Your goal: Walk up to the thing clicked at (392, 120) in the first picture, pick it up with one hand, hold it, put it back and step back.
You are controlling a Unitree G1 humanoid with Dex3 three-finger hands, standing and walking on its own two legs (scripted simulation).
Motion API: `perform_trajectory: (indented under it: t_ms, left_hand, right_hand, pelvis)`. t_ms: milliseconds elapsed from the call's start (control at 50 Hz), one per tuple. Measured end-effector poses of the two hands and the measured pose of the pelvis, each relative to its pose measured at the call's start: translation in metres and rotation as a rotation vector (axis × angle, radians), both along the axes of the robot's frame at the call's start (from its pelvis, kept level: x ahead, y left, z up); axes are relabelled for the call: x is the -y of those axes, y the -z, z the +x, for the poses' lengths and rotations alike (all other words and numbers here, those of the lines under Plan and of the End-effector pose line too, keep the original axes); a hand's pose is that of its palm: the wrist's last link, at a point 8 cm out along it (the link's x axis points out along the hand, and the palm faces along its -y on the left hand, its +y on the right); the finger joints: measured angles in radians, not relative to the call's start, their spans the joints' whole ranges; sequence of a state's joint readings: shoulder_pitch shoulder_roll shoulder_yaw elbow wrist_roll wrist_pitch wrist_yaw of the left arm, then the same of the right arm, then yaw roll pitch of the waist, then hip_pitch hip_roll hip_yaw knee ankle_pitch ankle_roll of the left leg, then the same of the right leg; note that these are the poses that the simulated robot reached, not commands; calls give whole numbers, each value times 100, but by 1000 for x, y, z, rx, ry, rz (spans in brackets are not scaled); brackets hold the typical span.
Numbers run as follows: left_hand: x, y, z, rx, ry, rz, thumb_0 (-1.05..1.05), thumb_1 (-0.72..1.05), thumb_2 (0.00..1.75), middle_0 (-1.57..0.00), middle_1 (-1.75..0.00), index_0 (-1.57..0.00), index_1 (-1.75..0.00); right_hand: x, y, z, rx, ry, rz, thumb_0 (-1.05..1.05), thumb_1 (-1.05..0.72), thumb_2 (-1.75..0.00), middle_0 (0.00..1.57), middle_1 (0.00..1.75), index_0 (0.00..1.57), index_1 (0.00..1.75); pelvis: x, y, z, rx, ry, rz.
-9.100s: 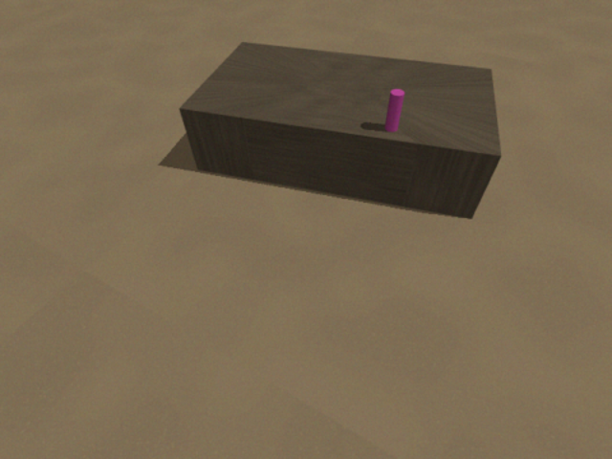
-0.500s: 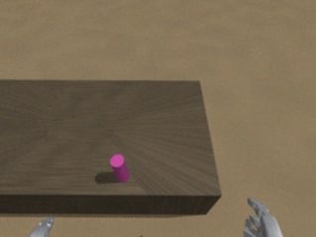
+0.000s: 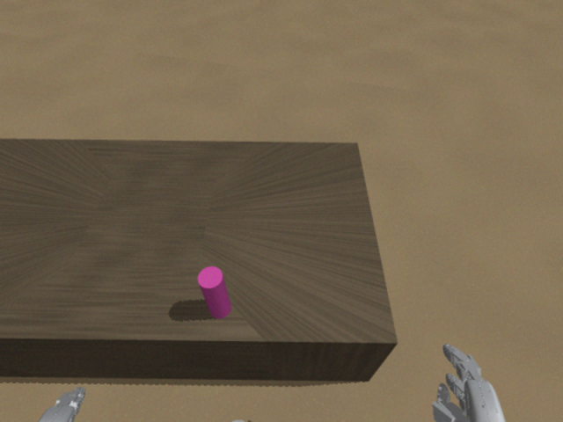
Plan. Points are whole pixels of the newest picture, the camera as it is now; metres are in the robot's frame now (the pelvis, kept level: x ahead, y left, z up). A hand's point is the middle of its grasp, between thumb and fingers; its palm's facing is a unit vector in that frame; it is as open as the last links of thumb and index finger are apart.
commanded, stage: go down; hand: left
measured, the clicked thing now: (215, 294) +0.45 +0.17 -0.28
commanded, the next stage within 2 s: none
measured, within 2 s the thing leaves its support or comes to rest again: neither
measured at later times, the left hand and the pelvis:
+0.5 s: hand (86, 403) +0.19 +0.29 -0.06, palm faces +0.12 -0.94 -0.33, open 17.2 cm; pelvis -0.02 +0.00 +0.00, yaw +1 degrees
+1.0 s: hand (74, 336) +0.27 +0.32 -0.03, palm faces +0.10 -0.98 -0.18, open 17.4 cm; pelvis -0.01 +0.00 +0.00, yaw -2 degrees
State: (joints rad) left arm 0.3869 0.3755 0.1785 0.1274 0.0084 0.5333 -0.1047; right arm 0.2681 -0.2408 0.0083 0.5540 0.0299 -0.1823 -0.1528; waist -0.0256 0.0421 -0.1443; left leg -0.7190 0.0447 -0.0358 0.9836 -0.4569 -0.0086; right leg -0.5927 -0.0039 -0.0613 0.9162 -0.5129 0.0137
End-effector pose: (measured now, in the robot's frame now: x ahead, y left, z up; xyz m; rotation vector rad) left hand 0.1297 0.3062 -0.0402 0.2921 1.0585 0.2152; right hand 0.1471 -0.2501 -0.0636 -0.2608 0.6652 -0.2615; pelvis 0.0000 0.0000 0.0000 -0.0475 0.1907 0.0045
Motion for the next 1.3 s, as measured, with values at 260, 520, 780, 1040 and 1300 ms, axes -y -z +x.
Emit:
perform_trajectory:
  t_ms: [260, 520, 780, 1040, 1300]
  left_hand:
    - [-3, -2, -11, 28, -15, 11, -1, -52, 10, -7, -7, -6, -7]
    - [-28, -18, 47, 202, -30, -3, -1, -49, 12, -7, -6, -4, -7]
    - [-58, -45, 126, 351, 11, -104, -1, -49, 10, -7, -4, -3, -6]
    - [-67, -31, 121, 406, 37, -131, -1, -52, 9, -7, -2, -3, -4]
    - [-86, -53, 166, 542, 73, -151, -1, -46, 8, -6, -2, -3, -3]
  right_hand:
    - [-3, 3, -11, 25, 5, -12, 1, -84, -89, 21, 30, 20, 30]
    - [-1, 3, -25, 9, 3, -52, 1, -85, -89, 21, 30, 21, 30]
    - [14, 9, -64, -123, 60, -69, 1, -88, -90, 21, 30, 21, 30]
    - [18, 20, -87, -240, 48, -70, 1, -89, -90, 21, 30, 21, 30]
    - [23, 14, -90, -251, 24, -110, 1, -88, -90, 21, 30, 21, 30]
  pelvis:
    - [1, 5, -9, 2, -5, -6]
    - [0, 4, -16, 15, -11, -10]
    - [-4, -2, -11, -8, 17, -5]
    - [-4, 1, -14, -22, 27, -1]
    - [-5, 4, -26, -50, 29, -9]
